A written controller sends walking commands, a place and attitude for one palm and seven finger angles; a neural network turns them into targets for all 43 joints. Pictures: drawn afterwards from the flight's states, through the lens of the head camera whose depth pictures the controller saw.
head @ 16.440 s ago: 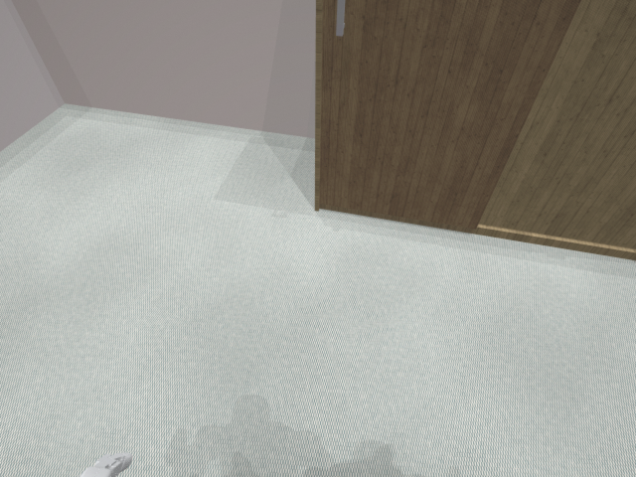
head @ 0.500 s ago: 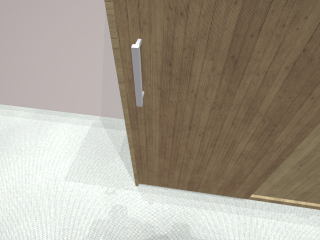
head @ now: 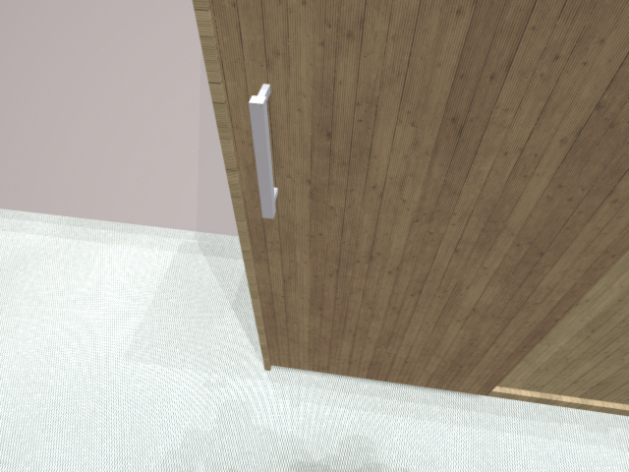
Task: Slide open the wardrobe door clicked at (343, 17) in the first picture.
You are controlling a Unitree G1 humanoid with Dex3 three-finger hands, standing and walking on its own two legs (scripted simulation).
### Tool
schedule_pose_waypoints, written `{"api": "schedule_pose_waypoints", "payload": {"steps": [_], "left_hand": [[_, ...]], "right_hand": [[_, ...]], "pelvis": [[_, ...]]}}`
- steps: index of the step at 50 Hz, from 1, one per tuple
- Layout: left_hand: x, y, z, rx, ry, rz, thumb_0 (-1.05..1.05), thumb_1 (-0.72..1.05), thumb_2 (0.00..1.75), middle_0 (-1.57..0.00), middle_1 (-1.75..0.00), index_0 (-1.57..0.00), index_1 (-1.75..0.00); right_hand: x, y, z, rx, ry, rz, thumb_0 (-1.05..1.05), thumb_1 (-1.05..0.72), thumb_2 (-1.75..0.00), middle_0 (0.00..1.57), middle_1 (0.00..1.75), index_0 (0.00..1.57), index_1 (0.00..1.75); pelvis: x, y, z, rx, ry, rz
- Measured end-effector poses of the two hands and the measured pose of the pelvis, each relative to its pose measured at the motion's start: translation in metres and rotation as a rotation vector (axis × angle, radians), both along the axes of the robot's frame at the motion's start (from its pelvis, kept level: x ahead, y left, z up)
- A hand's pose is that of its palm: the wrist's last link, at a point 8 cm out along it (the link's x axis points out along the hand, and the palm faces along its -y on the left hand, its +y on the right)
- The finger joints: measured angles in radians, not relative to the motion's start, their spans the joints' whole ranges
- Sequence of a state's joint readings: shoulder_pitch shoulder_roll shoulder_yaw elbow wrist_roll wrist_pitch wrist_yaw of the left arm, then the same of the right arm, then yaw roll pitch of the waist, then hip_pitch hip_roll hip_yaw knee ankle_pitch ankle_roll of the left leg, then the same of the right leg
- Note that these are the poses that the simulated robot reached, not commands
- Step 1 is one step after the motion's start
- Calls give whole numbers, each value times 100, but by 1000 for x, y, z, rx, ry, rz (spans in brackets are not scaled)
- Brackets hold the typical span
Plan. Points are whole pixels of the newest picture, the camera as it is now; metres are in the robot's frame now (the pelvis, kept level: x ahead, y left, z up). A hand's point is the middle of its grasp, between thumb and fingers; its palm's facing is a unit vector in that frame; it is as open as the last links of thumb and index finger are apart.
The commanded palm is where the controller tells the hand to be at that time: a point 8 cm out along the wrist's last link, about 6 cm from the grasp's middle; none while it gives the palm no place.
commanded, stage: look again from close up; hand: left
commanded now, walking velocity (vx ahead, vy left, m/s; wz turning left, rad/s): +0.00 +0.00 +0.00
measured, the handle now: (267, 156) +0.53 +0.10 +0.12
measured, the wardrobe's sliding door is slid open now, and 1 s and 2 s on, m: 0.00 0.00 0.00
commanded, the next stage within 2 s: raise the hand with hooked fingers in 1.94 s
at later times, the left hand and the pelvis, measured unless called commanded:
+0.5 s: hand out of the picture +0.06 +0.24 -0.16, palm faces -0.04 -0.95 -0.31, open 7.4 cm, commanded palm none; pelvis +0.01 +0.00 +0.00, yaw +0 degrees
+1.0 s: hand out of the picture +0.07 +0.23 -0.16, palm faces -0.04 -0.95 -0.31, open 7.4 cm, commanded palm none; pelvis +0.01 +0.00 +0.00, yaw -1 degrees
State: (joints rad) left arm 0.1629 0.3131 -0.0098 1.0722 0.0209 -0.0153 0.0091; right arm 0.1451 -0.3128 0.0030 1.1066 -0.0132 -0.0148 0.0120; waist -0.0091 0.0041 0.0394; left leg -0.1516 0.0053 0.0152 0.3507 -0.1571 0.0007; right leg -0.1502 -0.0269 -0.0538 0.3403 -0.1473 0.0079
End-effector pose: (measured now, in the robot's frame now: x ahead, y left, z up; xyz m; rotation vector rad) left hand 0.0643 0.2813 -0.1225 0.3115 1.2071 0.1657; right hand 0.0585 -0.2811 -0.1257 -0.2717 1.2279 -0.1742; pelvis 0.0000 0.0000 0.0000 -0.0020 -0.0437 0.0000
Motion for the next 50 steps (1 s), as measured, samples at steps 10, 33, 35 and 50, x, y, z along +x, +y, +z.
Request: {"api": "schedule_pose_waypoints", "payload": {"steps": [10,33,35,50], "left_hand": [[-3,1,0,0,23,11,0,90,90,-20,-30,-20,-30],[-2,-3,-2,-11,41,18,0,90,90,-20,-30,-20,-30],[-1,-3,-3,-11,41,17,0,90,90,-20,-30,-20,-30],[0,-3,-3,-11,45,16,0,90,90,-20,-30,-20,-30]], "right_hand": [[5,-1,1,-4,7,6,1,-91,-90,20,30,20,30],[2,3,-1,4,28,-2,1,-91,-90,20,30,20,30],[2,3,-1,4,29,-2,1,-91,-90,20,30,20,30],[0,1,-1,1,32,-11,1,-91,-90,20,30,20,30]], "pelvis": [[6,0,1,0,5,-1],[12,0,2,2,4,-4],[12,0,2,2,5,-5],[14,-1,2,2,5,-9]]}}
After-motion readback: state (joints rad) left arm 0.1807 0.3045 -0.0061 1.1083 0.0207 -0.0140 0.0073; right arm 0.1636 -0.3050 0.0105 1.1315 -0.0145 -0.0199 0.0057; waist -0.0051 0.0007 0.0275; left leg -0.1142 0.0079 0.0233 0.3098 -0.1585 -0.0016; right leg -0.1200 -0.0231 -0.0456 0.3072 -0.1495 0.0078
